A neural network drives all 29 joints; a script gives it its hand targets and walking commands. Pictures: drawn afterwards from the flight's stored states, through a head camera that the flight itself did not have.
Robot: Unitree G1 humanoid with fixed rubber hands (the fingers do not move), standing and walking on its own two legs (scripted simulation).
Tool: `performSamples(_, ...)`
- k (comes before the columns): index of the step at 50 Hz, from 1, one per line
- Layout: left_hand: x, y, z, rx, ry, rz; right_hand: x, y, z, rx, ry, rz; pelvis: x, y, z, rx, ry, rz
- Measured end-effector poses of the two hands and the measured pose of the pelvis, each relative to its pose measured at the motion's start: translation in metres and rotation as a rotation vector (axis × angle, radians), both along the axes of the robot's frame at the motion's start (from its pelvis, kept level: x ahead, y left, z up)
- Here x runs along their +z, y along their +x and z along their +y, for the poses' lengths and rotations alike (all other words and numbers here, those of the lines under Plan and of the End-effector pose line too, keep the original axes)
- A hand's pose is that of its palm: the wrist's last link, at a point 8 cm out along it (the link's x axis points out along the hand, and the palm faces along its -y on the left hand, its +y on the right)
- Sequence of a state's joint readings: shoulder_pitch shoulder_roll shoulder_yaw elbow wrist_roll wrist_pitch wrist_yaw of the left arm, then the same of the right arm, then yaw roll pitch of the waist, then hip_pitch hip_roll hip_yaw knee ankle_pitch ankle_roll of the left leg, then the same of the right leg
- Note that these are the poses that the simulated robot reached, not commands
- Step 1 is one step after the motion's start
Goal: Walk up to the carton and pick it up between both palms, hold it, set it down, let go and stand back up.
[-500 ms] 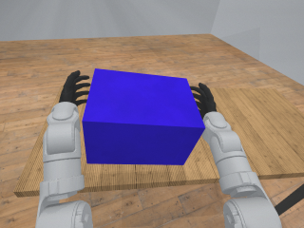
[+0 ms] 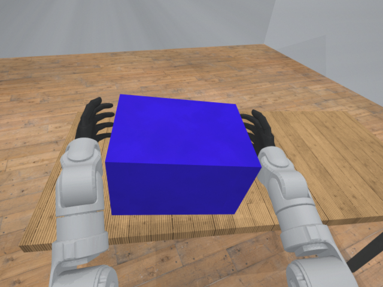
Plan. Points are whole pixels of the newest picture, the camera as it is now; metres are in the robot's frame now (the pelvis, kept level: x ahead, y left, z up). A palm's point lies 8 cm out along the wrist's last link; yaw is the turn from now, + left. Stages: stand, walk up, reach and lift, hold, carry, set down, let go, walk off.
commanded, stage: hold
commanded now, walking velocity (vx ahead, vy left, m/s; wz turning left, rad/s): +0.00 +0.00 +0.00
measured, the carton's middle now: (178, 155) +0.35 +0.01 +0.13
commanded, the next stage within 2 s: none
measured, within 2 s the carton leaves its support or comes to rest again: neither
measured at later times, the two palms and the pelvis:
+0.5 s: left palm (89, 133) +0.34 +0.18 +0.20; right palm (262, 142) +0.35 -0.16 +0.17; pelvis +0.00 +0.00 +0.00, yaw +0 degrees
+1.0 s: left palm (90, 133) +0.34 +0.18 +0.20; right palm (264, 145) +0.34 -0.17 +0.17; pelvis -0.01 +0.00 +0.00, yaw +0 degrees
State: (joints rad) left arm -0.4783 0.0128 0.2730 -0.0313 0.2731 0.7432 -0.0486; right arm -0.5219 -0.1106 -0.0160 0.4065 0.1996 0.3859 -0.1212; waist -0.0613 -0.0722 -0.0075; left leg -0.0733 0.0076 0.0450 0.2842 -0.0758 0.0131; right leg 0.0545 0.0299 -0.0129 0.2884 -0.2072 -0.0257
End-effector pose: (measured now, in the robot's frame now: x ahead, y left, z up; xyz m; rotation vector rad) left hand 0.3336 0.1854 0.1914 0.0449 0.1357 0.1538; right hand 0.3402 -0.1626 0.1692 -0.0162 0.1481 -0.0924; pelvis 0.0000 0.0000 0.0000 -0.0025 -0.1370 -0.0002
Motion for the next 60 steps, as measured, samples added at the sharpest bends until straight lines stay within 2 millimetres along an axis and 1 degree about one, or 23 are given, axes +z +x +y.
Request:
performSamples(3, -0.001, 0.001, 0.001, -0.003, -0.013, 0.0, 0.0, 0.0, 0.001, -0.002, -0.007, 0.0, 0.0, -0.002, -0.002, 0.008, 0.0, 0.014)
performSamples(10, 0.008, 0.01, -0.002, -0.01, -0.003, -0.01, 0.006, 0.006, -0.002, -0.011, 0.0, -0.01, 0.0, -0.006, -0.004, 0.013, -0.002, 0.034)
performSamples(15, 0.009, 0.014, -0.004, -0.007, 0.005, 0.006, 0.004, 0.011, -0.004, -0.005, -0.003, 0.005, 0.0, -0.004, -0.003, 0.003, 0.001, 0.037)
performSamples(19, 0.012, 0.015, -0.004, -0.007, -0.001, -0.021, 0.009, 0.012, -0.003, -0.005, -0.011, -0.021, 0.0, 0.001, -0.004, 0.004, 0.001, 0.036)
performSamples(23, 0.009, 0.012, -0.001, -0.008, 0.002, -0.024, 0.008, 0.01, -0.001, -0.004, -0.012, -0.023, 0.0, 0.004, -0.005, 0.006, 0.001, 0.016)
performSamples(29, -0.004, 0.005, 0.002, -0.005, -0.008, 0.002, -0.002, 0.005, 0.001, -0.001, -0.01, 0.003, 0.0, 0.006, -0.005, 0.009, 0.001, 0.003)
performSamples(34, 0.002, -0.003, 0.001, -0.005, 0.0, -0.042, 0.003, -0.002, 0.001, -0.004, 0.0, -0.042, -0.001, 0.005, -0.004, 0.013, -0.001, -0.001)
performSamples(36, 0.004, -0.002, 0.0, -0.007, 0.004, -0.041, 0.004, -0.003, 0.0, -0.008, 0.005, -0.04, -0.001, 0.003, -0.004, 0.011, -0.001, -0.002)
performSamples(42, 0.003, 0.001, -0.003, -0.013, 0.015, 0.001, -0.002, -0.003, -0.002, -0.01, 0.004, 0.001, 0.0, -0.003, -0.002, 0.006, 0.0, 0.0)
performSamples(47, 0.009, 0.004, -0.004, -0.012, 0.001, -0.023, 0.003, 0.0, -0.003, -0.013, 0.001, -0.022, 0.0, -0.007, -0.003, 0.005, -0.003, 0.021)
performSamples(49, 0.008, 0.006, -0.003, -0.011, -0.004, -0.011, 0.003, 0.002, -0.003, -0.013, -0.005, -0.011, 0.0, -0.008, -0.003, 0.003, -0.002, 0.024)
performSamples(60, 0.004, 0.008, 0.004, -0.005, -0.011, -0.019, 0.006, 0.007, 0.004, -0.003, -0.021, -0.018, 0.0, -0.005, -0.003, 0.016, -0.004, 0.03)
